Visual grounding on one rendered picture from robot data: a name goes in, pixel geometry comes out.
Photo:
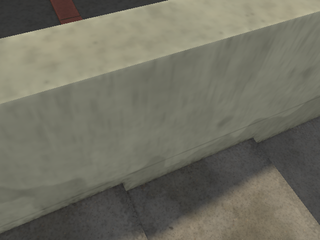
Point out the stairs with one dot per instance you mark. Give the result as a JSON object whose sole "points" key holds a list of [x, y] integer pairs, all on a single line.
{"points": [[268, 190]]}

